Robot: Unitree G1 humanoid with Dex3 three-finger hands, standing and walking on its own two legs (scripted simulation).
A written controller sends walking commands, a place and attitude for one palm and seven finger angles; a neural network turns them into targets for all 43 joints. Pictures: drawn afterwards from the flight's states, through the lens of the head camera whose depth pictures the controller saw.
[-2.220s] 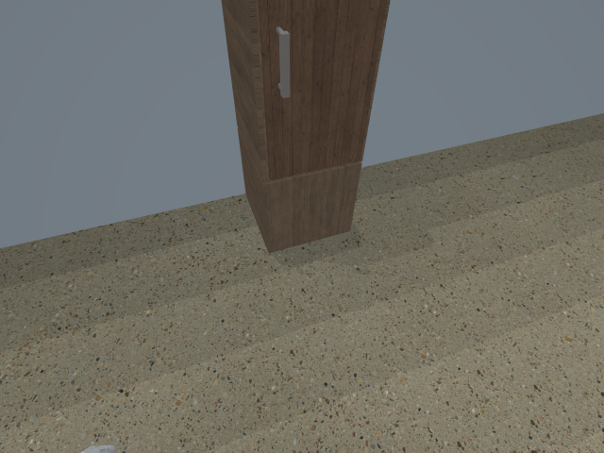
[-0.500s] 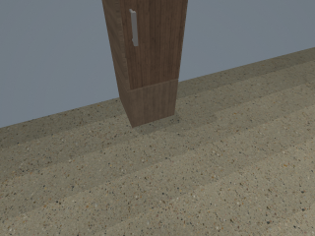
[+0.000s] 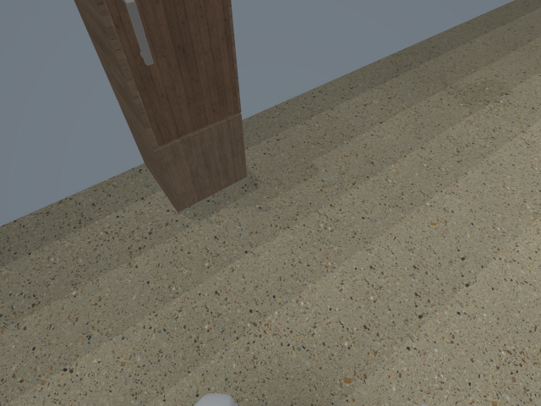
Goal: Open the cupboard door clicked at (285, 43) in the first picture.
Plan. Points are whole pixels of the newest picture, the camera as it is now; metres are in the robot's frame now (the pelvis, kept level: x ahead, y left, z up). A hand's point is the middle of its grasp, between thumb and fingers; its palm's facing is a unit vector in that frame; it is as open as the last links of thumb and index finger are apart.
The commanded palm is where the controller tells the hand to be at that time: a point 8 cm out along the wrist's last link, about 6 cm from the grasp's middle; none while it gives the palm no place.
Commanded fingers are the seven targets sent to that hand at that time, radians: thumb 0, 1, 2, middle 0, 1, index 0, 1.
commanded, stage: walk to a spot facing it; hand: left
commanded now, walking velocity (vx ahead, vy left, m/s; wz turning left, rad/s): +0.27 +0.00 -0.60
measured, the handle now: (137, 31) +0.96 +0.46 +0.06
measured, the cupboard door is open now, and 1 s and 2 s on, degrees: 0 0 0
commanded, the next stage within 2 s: turn to face it in 1.48 s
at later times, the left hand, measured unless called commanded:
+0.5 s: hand (185, 360) +0.21 +0.18 -0.16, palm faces -0.36 -0.92 -0.17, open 7.4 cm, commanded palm none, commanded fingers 0.00 0.90 0.90 -0.20 -0.30 -0.20 -0.30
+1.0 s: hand (247, 291) +0.36 +0.09 -0.20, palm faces -0.46 -0.87 -0.16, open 7.3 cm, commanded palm none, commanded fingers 0.00 0.90 0.90 -0.20 -0.30 -0.20 -0.30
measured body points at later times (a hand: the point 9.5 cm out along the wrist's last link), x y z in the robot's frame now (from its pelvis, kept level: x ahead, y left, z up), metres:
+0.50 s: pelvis +0.05 +0.02 +0.00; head +0.08 +0.04 +0.45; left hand +0.23 +0.23 -0.15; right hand -0.09 -0.19 -0.13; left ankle -0.02 +0.15 -0.74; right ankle +0.08 -0.17 -0.68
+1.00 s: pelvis +0.23 -0.06 -0.02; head +0.23 -0.02 +0.43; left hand +0.38 +0.14 -0.18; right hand +0.17 -0.30 -0.14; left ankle +0.34 -0.02 -0.74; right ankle +0.11 -0.16 -0.73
